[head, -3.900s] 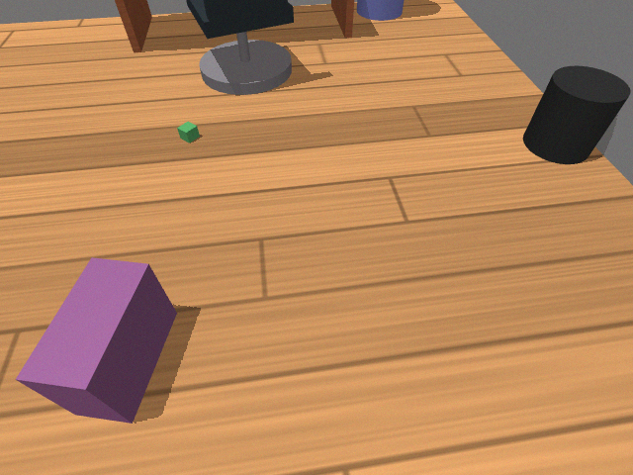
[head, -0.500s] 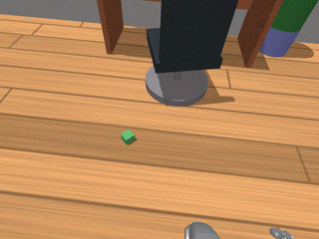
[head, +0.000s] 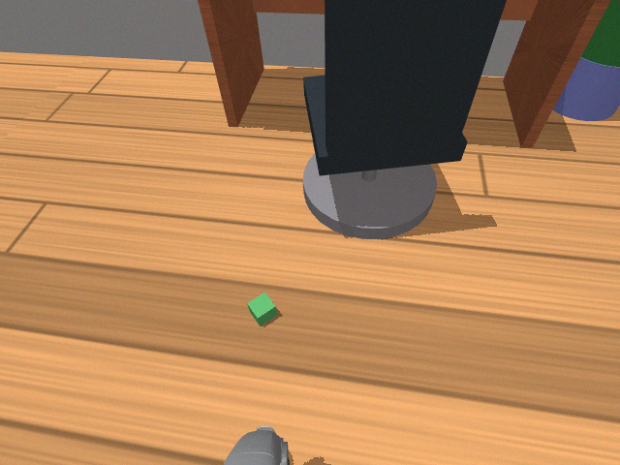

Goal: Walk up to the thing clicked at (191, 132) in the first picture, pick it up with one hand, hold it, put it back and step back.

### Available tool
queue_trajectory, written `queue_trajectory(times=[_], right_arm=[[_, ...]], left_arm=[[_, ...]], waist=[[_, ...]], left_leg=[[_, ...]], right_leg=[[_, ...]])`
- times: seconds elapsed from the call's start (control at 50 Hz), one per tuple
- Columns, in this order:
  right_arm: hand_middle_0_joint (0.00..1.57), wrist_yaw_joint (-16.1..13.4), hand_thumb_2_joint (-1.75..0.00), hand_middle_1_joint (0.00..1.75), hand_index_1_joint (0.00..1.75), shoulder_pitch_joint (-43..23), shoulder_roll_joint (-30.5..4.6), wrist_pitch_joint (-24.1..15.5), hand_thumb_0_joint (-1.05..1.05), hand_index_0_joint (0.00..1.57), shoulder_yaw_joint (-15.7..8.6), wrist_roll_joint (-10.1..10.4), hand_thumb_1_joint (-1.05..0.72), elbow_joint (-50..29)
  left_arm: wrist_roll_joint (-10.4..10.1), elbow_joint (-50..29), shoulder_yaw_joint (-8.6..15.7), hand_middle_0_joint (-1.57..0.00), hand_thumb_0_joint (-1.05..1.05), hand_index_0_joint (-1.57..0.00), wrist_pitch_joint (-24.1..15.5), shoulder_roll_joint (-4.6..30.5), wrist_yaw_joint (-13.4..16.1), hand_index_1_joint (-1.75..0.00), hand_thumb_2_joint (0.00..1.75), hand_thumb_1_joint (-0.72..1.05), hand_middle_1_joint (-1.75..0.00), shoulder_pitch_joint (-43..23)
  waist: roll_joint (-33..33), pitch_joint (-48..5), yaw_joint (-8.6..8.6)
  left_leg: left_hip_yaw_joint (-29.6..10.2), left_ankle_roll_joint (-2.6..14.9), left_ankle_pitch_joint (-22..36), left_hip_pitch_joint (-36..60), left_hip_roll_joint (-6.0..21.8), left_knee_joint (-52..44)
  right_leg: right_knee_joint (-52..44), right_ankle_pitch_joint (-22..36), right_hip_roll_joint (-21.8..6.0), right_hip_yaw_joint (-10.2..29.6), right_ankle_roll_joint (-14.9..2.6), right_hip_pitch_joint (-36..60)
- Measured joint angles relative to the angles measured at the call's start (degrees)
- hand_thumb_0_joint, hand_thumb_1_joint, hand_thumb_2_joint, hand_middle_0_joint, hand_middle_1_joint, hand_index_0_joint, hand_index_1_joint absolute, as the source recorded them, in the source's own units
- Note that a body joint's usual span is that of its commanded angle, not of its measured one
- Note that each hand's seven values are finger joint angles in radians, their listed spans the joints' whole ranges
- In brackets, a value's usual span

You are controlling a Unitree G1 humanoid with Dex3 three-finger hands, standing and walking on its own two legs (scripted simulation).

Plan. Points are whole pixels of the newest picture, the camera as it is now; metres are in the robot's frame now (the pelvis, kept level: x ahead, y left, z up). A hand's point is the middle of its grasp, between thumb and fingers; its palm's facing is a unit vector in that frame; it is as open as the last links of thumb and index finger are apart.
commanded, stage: walk up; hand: left
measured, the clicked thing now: (262, 309) +0.67 +0.25 -0.74
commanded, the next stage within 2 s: none
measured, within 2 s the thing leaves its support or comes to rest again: neither
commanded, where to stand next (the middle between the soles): +0.28 +0.02 m, yaw +0 degrees
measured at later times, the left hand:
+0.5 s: hand (160, 381) +0.25 +0.28 -0.14, palm faces -0.07 -0.90 -0.43, open 7.3 cm
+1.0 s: hand (167, 367) +0.27 +0.28 -0.16, palm faces -0.02 -0.94 -0.33, open 7.3 cm
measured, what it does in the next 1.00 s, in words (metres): walks ahead: left foot, then right foot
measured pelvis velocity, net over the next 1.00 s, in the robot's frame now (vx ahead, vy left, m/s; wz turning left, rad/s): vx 0.21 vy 0.02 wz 0.01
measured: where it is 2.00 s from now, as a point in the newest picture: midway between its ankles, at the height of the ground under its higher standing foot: (326, 454)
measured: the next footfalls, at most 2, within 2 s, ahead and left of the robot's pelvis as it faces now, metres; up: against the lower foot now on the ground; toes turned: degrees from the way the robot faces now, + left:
left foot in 0.08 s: +0.17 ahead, +0.14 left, +0.00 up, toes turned +5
right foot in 0.46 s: +0.28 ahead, -0.12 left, +0.00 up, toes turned -3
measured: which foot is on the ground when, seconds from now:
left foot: up 0.00-0.06, down 0.08-0.48, up 0.50-0.76, down 0.78-1.00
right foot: down 0.00-0.10, up 0.12-0.44, down 0.46-1.00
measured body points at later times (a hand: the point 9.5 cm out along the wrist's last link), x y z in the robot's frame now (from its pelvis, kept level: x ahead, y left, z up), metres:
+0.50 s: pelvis +0.16 +0.00 -0.02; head +0.18 -0.02 +0.43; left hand +0.25 +0.32 -0.11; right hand +0.19 -0.32 -0.14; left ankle +0.13 +0.14 -0.73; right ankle +0.24 -0.12 -0.74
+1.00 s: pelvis +0.21 +0.02 +0.00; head +0.22 +0.04 +0.44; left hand +0.27 +0.33 -0.14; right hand +0.29 -0.28 -0.12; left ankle +0.24 +0.15 -0.73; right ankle +0.24 -0.12 -0.73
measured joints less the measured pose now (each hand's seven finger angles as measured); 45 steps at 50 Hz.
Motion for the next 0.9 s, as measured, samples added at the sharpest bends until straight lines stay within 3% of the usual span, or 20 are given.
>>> queue_trajectory(times=[0.08, 0.12, 0.18, 0.22, 0.34, 0.42, 0.46, 0.5, 0.56, 0.64, 0.72, 0.78, 0.84, 0.9], right_arm=[[0.21, 0.1, -0.9, 0.3, 0.3, 0.1, 0.1, -1.0, 0.01, 0.2, -0.3, -0.2, -0.9, -0.1], [0.21, -0.5, -0.9, 0.3, 0.3, -0.4, 0.5, -1.9, 0.01, 0.2, -0.5, -0.5, -0.9, -0.6], [0.21, -1.2, -0.9, 0.3, 0.3, 0.1, 1.0, -2.6, 0.01, 0.2, -0.2, 0.5, -0.9, -2.0], [0.21, -1.7, -0.9, 0.3, 0.3, 0.8, 1.6, -2.7, 0.01, 0.2, 0.3, 0.8, -0.9, -2.4], [0.21, -1.9, -0.9, 0.3, 0.3, 3.1, 1.0, -2.3, 0.01, 0.2, 0.8, 0.4, -0.9, -2.7], [0.21, -2.0, -0.9, 0.3, 0.3, 4.1, 0.0, -1.3, 0.01, 0.2, 0.8, 0.4, -0.9, -2.3], [0.21, -2.3, -0.9, 0.3, 0.3, 4.4, -0.2, -0.5, 0.01, 0.2, 1.0, 0.7, -0.9, -2.1], [0.21, -2.8, -0.9, 0.3, 0.3, 3.6, -0.3, 0.4, 0.01, 0.2, 1.1, 1.0, -0.9, -1.4], [0.21, -3.4, -0.9, 0.3, 0.3, 1.7, 0.3, 1.7, 0.01, 0.2, 1.5, 1.0, -0.9, -0.2], [0.21, -3.3, -0.9, 0.3, 0.3, 0.2, 0.3, 1.6, 0.01, 0.2, 1.5, 0.8, -0.9, 0.5], [0.21, -3.2, -0.9, 0.3, 0.3, -1.0, 0.5, 1.5, 0.01, 0.2, 1.4, 0.6, -0.9, 2.0], [0.21, -3.5, -0.9, 0.3, 0.3, -1.7, 0.8, 1.1, 0.01, 0.2, 1.2, 0.4, -0.9, 3.7], [0.21, -3.7, -0.9, 0.3, 0.3, -2.8, 1.6, 1.2, 0.01, 0.2, 1.7, 0.4, -0.9, 5.5], [0.21, -3.4, -0.9, 0.3, 0.3, -4.0, 2.5, 1.5, 0.01, 0.2, 2.7, 0.6, -0.9, 7.0]], left_arm=[[0.0, 0.3, -0.1, -0.21, 0.01, -0.21, 0.8, 1.2, 0.0, -0.31, 0.9, 0.9, -0.3, 1.2], [-0.2, 1.2, 0.0, -0.21, 0.01, -0.21, 1.5, 1.5, 0.5, -0.31, 0.9, 0.9, -0.3, 0.9], [-0.5, 2.6, -0.5, -0.21, 0.01, -0.21, 2.5, 1.3, 1.1, -0.3, 0.9, 0.91, -0.3, -0.8], [-0.7, 2.7, -0.5, -0.21, 0.01, -0.21, 2.4, 1.4, 1.2, -0.3, 0.9, 0.91, -0.3, -1.8], [-0.2, 2.0, -0.1, -0.21, 0.01, -0.21, 2.2, 0.8, -0.1, -0.3, 0.9, 0.91, -0.3, -3.8], [0.1, 2.3, -0.1, -0.21, 0.01, -0.21, 1.9, 0.1, 0.0, -0.3, 0.9, 0.91, -0.3, -5.0], [0.3, 2.2, 0.0, -0.21, 0.01, -0.21, 1.2, 0.4, 0.5, -0.3, 0.9, 0.91, -0.3, -5.1], [0.5, 2.2, 0.3, -0.21, 0.01, -0.21, 0.6, -0.2, 1.2, -0.3, 0.9, 0.91, -0.3, -5.9], [0.0, 1.6, -0.4, -0.21, 0.01, -0.21, 0.5, -1.0, 1.5, -0.3, 0.9, 0.91, -0.3, -6.8], [0.1, 1.1, -1.3, -0.21, 0.01, -0.21, 0.9, -1.8, 1.9, -0.3, 0.9, 0.9, -0.3, -7.0], [0.4, 1.7, -1.5, -0.21, 0.01, -0.21, 1.6, -1.4, 2.1, -0.31, 0.9, 0.9, -0.3, -7.0], [-0.1, 3.0, -1.6, -0.21, 0.01, -0.21, 2.8, -0.8, 2.3, -0.31, 0.9, 0.9, -0.3, -7.8], [-0.8, 5.5, -1.7, -0.21, 0.01, -0.21, 4.0, -1.1, 2.6, -0.3, 0.9, 0.9, -0.3, -9.2], [-0.8, 7.8, -1.9, -0.21, 0.01, -0.21, 4.0, -1.3, 2.4, -0.3, 0.9, 0.91, -0.3, -9.9]], waist=[[-1.8, -0.7, -0.14], [-4.1, 0.0, -0.59], [-4.7, 0.6, -1.92], [-5.7, 1.0, -2.29], [-5.4, 1.5, -3.35], [-3.6, 1.4, -4.15], [-3.0, 1.1, -4.11], [-0.9, 1.7, -3.84], [-0.3, 2.5, -2.94], [0.7, 2.3, -2.15], [0.3, 1.8, -1.51], [-1.0, 1.4, -1.59], [-2.4, 1.2, -1.61], [-2.9, 0.6, -1.68]], left_leg=[[1.3, 0.72, 3.0, 4.3, -1.1, -6.9], [2.8, 0.87, 2.5, 5.0, -2.7, -4.5], [3.0, 1.36, 0.1, 7.0, -2.8, -4.1], [3.4, 1.37, 0.2, 9.5, -3.1, -6.5], [4.1, 1.46, -1.0, 14.6, -3.5, -10.3], [4.0, 0.47, -4.0, 15.7, -2.9, -8.4], [3.7, -0.31, -7.0, 15.0, -2.3, -4.6], [1.9, 0.73, -10.7, 12.6, -1.1, 2.9], [-0.6, 1.57, -15.5, 7.5, -3.4, 15.2], [-0.9, 1.27, -12.6, 3.3, -3.0, 15.3], [-0.8, 0.65, -9.4, 4.2, -2.1, 5.0], [-0.4, 0.14, -1.8, 7.3, -2.8, -2.8], [0.0, -0.64, -2.2, 7.8, -3.3, -2.2], [-0.5, -0.78, -2.5, 8.7, -2.8, -3.0]], right_leg=[[4.7, -5.6, -1.1, -0.2, 1.3, 1.0], [14.5, -8.3, -2.6, 2.4, 0.01, -2.0], [30.3, -9.2, 0.3, 6.2, -1.23, -9.4], [32.9, -7.0, 0.3, 6.7, -1.34, -13.2], [20.6, -2.0, -2.5, 5.1, 0.35, -17.6], [11.0, 3.2, -2.1, 4.1, 0.44, -15.7], [5.8, 6.5, -1.0, 3.7, 0.03, -12.6], [7.5, 6.1, 0.6, 2.8, -0.18, -12.3], [8.7, 4.1, 0.4, 2.8, -0.88, -11.7], [5.8, 4.7, 0.3, 2.6, -0.79, -9.9], [6.3, 3.7, 0.1, 2.6, -0.21, -9.8], [10.3, 1.1, -0.7, 2.8, 0.76, -10.9], [11.0, -1.0, -0.8, 3.9, 0.87, -10.4], [7.3, 2.0, 0.2, 3.8, 1.23, -8.2]])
